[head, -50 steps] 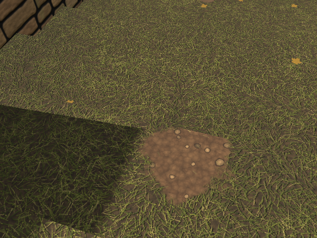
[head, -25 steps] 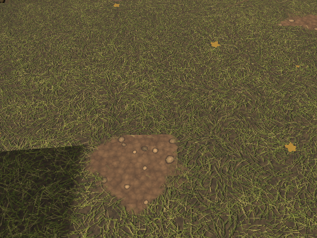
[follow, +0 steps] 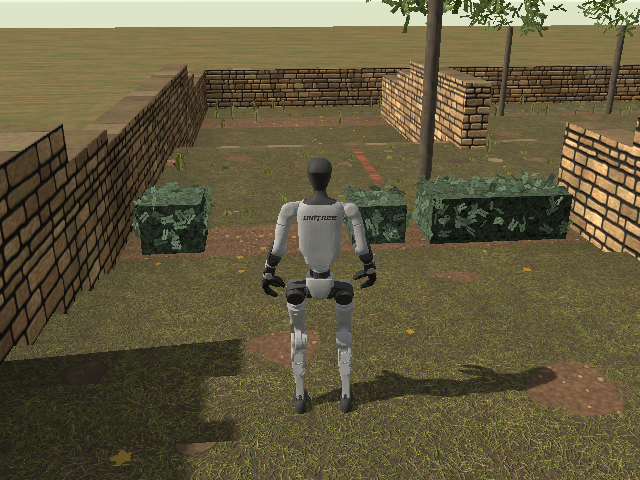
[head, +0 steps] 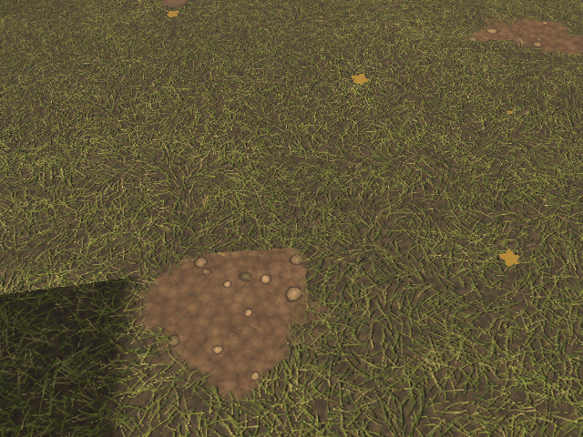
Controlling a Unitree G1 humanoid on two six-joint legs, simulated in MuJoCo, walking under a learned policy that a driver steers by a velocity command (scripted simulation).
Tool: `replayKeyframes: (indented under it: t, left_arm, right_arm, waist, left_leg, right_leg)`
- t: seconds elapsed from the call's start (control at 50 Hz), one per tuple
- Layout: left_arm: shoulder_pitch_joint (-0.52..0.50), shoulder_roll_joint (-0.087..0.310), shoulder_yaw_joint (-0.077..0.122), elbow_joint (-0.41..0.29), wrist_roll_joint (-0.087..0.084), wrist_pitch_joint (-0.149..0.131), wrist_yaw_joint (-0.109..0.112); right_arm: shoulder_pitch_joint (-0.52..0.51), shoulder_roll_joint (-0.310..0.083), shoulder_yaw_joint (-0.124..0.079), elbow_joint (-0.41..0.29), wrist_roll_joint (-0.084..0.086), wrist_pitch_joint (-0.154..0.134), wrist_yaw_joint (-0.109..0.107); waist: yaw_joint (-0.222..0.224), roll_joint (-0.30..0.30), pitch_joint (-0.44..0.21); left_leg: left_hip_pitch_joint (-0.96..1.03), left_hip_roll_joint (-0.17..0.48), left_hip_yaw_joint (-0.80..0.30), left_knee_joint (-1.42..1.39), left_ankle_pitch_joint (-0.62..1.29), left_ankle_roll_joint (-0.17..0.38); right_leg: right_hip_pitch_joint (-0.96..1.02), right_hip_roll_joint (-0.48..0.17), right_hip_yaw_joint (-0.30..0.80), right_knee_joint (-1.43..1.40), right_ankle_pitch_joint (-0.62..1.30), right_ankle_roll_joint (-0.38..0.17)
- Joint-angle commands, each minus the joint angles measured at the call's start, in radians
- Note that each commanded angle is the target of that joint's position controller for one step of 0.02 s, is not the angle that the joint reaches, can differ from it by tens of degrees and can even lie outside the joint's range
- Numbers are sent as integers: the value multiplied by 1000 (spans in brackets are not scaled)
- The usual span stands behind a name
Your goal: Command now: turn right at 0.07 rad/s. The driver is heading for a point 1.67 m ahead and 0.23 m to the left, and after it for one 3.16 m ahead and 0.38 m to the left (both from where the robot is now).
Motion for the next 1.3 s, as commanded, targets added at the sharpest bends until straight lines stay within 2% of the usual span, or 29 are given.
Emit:
replayKeyframes:
  t: [0.02,0.34,0.4,0.44,0.48,0.56,0.58,0.62,0.64,0.66,0.74,0.78,0.82,0.84,0.88,0.9,0.92,0.94,0.96,0.98,1.0,1.04,1.1,1.18,1.2,1.22,1.24,1.28,1.3]
  left_arm:
    - [-33,148,39,-73,-10,-13,6]
    - [-88,181,38,-51,-4,-12,10]
    - [-49,231,60,-41,30,-6,39]
    - [-104,170,40,-66,43,-19,57]
    - [-127,110,20,-77,47,-43,60]
    - [-17,131,28,-34,44,-83,49]
    - [57,142,33,-15,50,-90,47]
    - [290,258,62,20,60,-94,70]
    - [362,206,50,41,72,-92,70]
    - [346,167,42,61,74,-88,67]
    - [204,71,-6,30,56,-63,66]
    - [212,102,-1,28,41,-57,66]
    - [211,172,21,24,66,-44,43]
    - [161,185,31,5,126,-41,41]
    - [4,216,42,-45,105,-56,38]
    - [-51,227,45,-62,92,-63,26]
    - [-79,161,28,-77,90,-72,7]
    - [161,-67,-22,-55,83,-70,-18]
    - [147,-16,-10,-70,32,-54,-9]
    - [131,48,1,-88,23,-39,12]
    - [132,126,22,-75,58,-17,33]
    - [157,55,-13,-73,106,4,58]
    - [323,-38,-49,-21,112,29,-13]
    - [465,109,32,-32,40,-11,-24]
    - [557,123,40,5,34,-26,-5]
    - [209,241,30,-153,-16,-37,-10]
    - [125,177,20,-186,34,-53,-2]
    - [108,69,-16,-131,19,-71,31]
    - [155,23,-38,-103,30,-69,44]
  right_arm:
    - [-14,-131,-38,-73,7,-17,3]
    - [9,-181,-54,-59,-5,-17,-4]
    - [101,-252,-85,-34,-38,-11,-31]
    - [176,-223,-78,-19,-50,-28,-63]
    - [180,-167,-53,-14,-27,-38,-87]
    - [43,-207,-40,-18,-45,3,-73]
    - [18,-196,-37,-21,-60,4,-67]
    - [8,-99,-9,-51,-89,-24,-38]
    - [12,-77,-6,-32,-75,-46,-26]
    - [18,-74,-7,-17,-65,-54,-31]
    - [17,-64,-12,10,-99,-21,-42]
    - [-67,-27,-1,-4,-80,-11,-26]
    - [-67,-7,8,-16,-69,-6,3]
    - [95,-15,7,31,-80,-22,20]
    - [332,-131,-45,89,-77,-45,10]
    - [531,-158,-63,153,-86,-56,-3]
    - [712,-188,-72,194,-90,-69,-28]
    - [590,-246,-50,122,-80,-79,-33]
    - [462,-221,-54,99,-105,-98,-20]
    - [296,-172,-51,76,-68,-101,-14]
    - [202,-62,-15,51,-34,-82,-19]
    - [51,16,30,11,-56,-61,-47]
    - [-56,-72,18,15,-92,-54,-50]
    - [-145,-125,20,-41,-39,-68,-41]
    - [-111,-82,23,-48,-18,-62,-19]
    - [151,-28,9,-38,-35,-39,3]
    - [147,-83,-2,-30,-31,-26,-10]
    - [103,-49,7,-40,-73,-6,-50]
    - [115,-9,20,-29,-105,4,-54]
  waist:
    - [-5,6,-126]
    - [-5,6,-116]
    - [-26,29,-38]
    - [-72,90,9]
    - [-81,138,17]
    - [25,102,8]
    - [61,72,-13]
    - [145,-155,-111]
    - [166,-93,-46]
    - [132,-58,8]
    - [23,-38,6]
    - [35,-37,5]
    - [11,-78,-20]
    - [-37,-55,-42]
    - [-179,-20,-79]
    - [-281,33,-98]
    - [-361,190,-155]
    - [-140,272,-327]
    - [-112,106,-147]
    - [-52,156,-79]
    - [-29,13,-86]
    - [49,-1,-74]
    - [143,45,-89]
    - [215,19,-91]
    - [225,-57,-128]
    - [-31,-309,-208]
    - [2,-155,-155]
    - [-12,16,-203]
    - [2,4,-229]
  left_leg:
    - [60,80,-92,-72,201,34]
    - [39,77,-83,-59,221,16]
    - [18,95,-136,-123,-269,107]
    - [118,215,-326,-223,-414,216]
    - [209,341,-471,-286,-379,276]
    - [-36,228,-257,-228,-253,200]
    - [-81,184,-198,-127,-201,177]
    - [-429,-21,-77,412,-235,25]
    - [-599,12,-168,593,-315,39]
    - [-665,52,-174,695,-278,42]
    - [-482,122,-94,509,-78,34]
    - [-370,83,-14,297,11,-4]
    - [-158,28,41,322,52,-24]
    - [-21,24,-16,497,270,-14]
    - [244,-42,50,453,294,-7]
    - [461,-61,59,386,313,5]
    - [534,30,-22,192,539,117]
    - [535,365,-510,20,1064,445]
    - [282,431,-588,-1,1157,480]
    - [158,468,-600,-27,800,471]
    - [15,436,-576,-14,565,423]
    - [-225,331,-416,-56,420,297]
    - [-684,92,-74,-4,273,154]
    - [-530,51,-20,305,417,57]
    - [-461,34,-30,534,413,21]
    - [-442,-23,-74,685,-241,-62]
    - [-486,11,-184,798,-372,-92]
    - [-577,92,-211,787,-268,-119]
    - [-586,104,-203,765,-175,-137]
  right_leg:
    - [25,-39,69,-91,139,-45]
    - [65,-21,48,-88,176,-36]
    - [-17,2,47,-87,-240,-97]
    - [-172,21,45,-2,-251,-118]
    - [-237,33,12,71,-128,-112]
    - [155,76,-63,-106,2,-133]
    - [236,59,-36,-103,-14,-142]
    - [563,-248,511,-231,204,-393]
    - [587,-331,551,-284,248,-419]
    - [564,-337,486,-286,235,-390]
    - [328,-192,216,-360,323,-281]
    - [255,-132,126,-386,310,-253]
    - [66,-107,70,-314,524,-253]
    - [-68,-108,44,-215,580,-237]
    - [-263,-37,-21,23,715,-195]
    - [-426,20,-36,282,673,-161]
    - [-486,107,-51,717,211,-118]
    - [-489,187,69,963,-452,-80]
    - [-506,139,198,1066,-410,-77]
    - [-599,66,190,1086,-361,-59]
    - [-593,16,180,1026,-296,-43]
    - [-464,-50,196,803,-166,18]
    - [72,-10,22,725,277,43]
    - [254,111,-121,344,223,72]
    - [305,84,-57,112,390,5]
    - [120,-180,460,-1,846,-320]
    - [-14,-252,628,15,762,-437]
    - [-2,-230,555,116,528,-360]
    - [13,-199,509,183,483,-337]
